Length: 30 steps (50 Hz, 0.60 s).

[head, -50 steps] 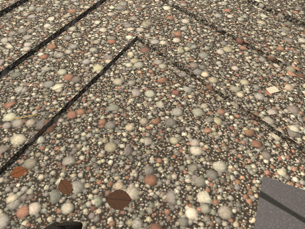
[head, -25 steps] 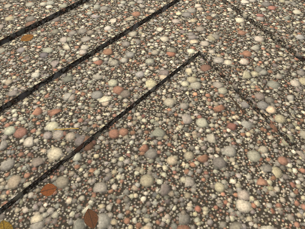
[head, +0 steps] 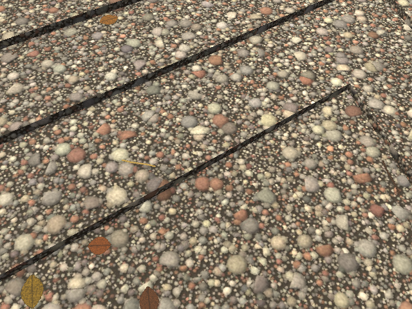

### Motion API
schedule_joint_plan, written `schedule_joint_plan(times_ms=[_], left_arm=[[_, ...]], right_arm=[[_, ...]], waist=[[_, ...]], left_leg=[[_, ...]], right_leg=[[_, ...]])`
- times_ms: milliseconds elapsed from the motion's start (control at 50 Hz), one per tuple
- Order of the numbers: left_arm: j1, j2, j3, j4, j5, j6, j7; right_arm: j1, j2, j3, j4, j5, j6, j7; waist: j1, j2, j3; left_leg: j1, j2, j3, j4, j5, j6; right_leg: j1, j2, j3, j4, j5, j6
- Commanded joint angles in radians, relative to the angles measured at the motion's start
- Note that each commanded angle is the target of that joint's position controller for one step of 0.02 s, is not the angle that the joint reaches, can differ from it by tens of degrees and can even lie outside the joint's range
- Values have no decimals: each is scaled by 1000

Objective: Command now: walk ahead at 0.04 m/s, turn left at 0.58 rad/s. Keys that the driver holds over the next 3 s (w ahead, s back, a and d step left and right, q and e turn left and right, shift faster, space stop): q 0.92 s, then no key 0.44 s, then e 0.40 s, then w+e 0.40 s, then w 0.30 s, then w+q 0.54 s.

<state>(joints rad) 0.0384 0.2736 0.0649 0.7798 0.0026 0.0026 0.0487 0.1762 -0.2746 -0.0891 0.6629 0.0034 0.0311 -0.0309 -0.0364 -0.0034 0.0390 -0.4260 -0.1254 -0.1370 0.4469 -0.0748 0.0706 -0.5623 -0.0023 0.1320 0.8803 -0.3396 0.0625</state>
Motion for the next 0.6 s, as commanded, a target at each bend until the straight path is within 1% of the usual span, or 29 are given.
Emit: schedule_joint_plan(times_ms=[20, 60, 100, 120, 140, 160, 180, 200, 220, 240, 260, 280, 320, 340, 360, 400, 440, 460, 500, 540, 560, 580, 600], left_arm=[[34, 79, 20, -46, -4, -8, -1], [29, 85, 20, -50, -8, -18, -8], [45, 93, 24, -49, -12, -30, -18], [71, 92, 26, -43, -15, -35, -23], [113, 99, 31, -31, -14, -39, -28], [153, 144, 47, -22, -3, -39, -29], [133, 244, 66, -34, 22, -28, -24], [120, 220, 64, -49, 54, -28, -26], [56, 166, 51, -83, 45, -31, -21], [9, 124, 41, -96, 28, -29, -17], [-4, 101, 33, -104, 11, -26, -15], [-1, 93, 26, -104, 2, -23, -13], [25, 98, 24, -102, 7, -12, -9], [50, 106, 26, -98, 11, -8, -6], [77, 117, 30, -95, 13, -4, -2], [111, 147, 40, -90, 12, 0, 1], [104, 173, 50, -94, 8, 2, -4], [95, 185, 55, -97, 5, 3, -9], [83, 198, 61, -101, -2, 3, -17], [87, 209, 65, -98, -16, 0, -22], [80, 213, 67, -96, -25, -1, -24], [67, 210, 67, -96, -36, -1, -24], [91, 185, 62, -83, -41, -3, -25]], right_arm=[[-34, -154, -42, -89, -1, -2, -13], [-23, -151, -42, -92, -2, 3, -13], [-14, -150, -41, -97, 1, 8, -13], [-23, -148, -40, -102, 6, 12, -14], [-28, -145, -38, -106, 14, 16, -16], [-6, -120, -31, -110, 16, 18, -17], [33, -79, -23, -131, 22, 14, -13], [11, -150, -45, -144, 15, -4, -7], [33, -209, -64, -117, 6, -8, -1], [59, -202, -67, -86, 10, 2, -1], [79, -175, -62, -68, 7, 16, -6], [90, -149, -54, -64, 6, 27, -4], [60, -122, -43, -85, 19, 32, 0], [27, -114, -38, -101, 24, 31, -1], [-5, -109, -34, -116, 25, 29, -1], [-37, -99, -26, -138, 21, 27, 4], [-47, -88, -17, -152, 16, 26, 14], [-49, -86, -14, -158, 15, 27, 19], [-41, -97, -17, -160, 17, 30, 27], [-33, -105, -22, -162, 19, 36, 37], [-18, -103, -25, -159, 21, 37, 42], [16, -100, -28, -147, 21, 38, 47], [58, -112, -37, -128, 19, 37, 45]], waist=[[22, 146, -166], [12, 163, -164], [13, 177, -167], [30, 179, -164], [57, 171, -162], [60, 111, -175], [4, -172, -160], [26, -289, -140], [6, -185, -131], [-10, -131, -116], [-9, -113, -104], [-4, -112, -86], [15, -132, -65], [36, -145, -61], [57, -156, -64], [81, -170, -86], [86, -180, -98], [85, -185, -99], [81, -193, -101], [74, -196, -100], [59, -193, -100], [33, -181, -104], [17, -147, -116]], left_leg=[[116, 231, -311, -155, -186, 136], [141, 231, -346, -144, -186, 131], [170, 228, -380, -122, -147, 122], [167, 216, -386, -102, -124, 110], [141, 188, -376, -74, -123, 85], [59, 138, -330, 3, -219, 42], [-133, -19, -133, 232, -456, -20], [-231, -40, -53, 477, -553, -71], [-221, 13, -63, 627, -481, -93], [-210, 22, -43, 681, -417, -105], [-221, 26, -30, 744, -369, -121], [-229, 30, -18, 808, -342, -135], [-231, 46, 41, 800, -298, -154], [-254, 62, 58, 747, -282, -164], [-268, 79, 65, 693, -276, -175], [-247, 115, 78, 598, -293, -185], [-172, 144, 109, 502, -316, -179], [-124, 152, 128, 455, -325, -170], [-42, 149, 164, 375, -328, -152], [7, 143, 183, 278, -310, -125], [45, 140, 190, 201, -272, -104], [113, 125, 210, 86, -187, -76], [218, 101, 208, -22, -89, -43]], right_leg=[[80, 26, -20, -67, 29, 4], [108, 34, -18, -131, 15, -3], [156, 43, -26, -228, 9, -20], [207, 47, -36, -315, 44, -32], [292, 39, -50, -437, 118, -49], [413, -64, 11, -504, 166, -86], [499, -293, 245, -546, 317, -211], [431, -417, 411, -598, 426, -338], [408, -396, 329, -578, 434, -329], [391, -320, 219, -556, 418, -275], [401, -272, 150, -544, 394, -242], [395, -255, 105, -544, 414, -240], [398, -220, 23, -561, 410, -248], [441, -221, 7, -563, 409, -255], [487, -233, 3, -559, 425, -264], [545, -266, -2, -551, 455, -279], [532, -286, -31, -548, 471, -283], [508, -292, -49, -547, 476, -283], [474, -302, -74, -540, 489, -281], [475, -319, -81, -516, 492, -270], [471, -321, -91, -491, 490, -255], [451, -312, -116, -448, 474, -227], [399, -284, -155, -377, 419, -178]])
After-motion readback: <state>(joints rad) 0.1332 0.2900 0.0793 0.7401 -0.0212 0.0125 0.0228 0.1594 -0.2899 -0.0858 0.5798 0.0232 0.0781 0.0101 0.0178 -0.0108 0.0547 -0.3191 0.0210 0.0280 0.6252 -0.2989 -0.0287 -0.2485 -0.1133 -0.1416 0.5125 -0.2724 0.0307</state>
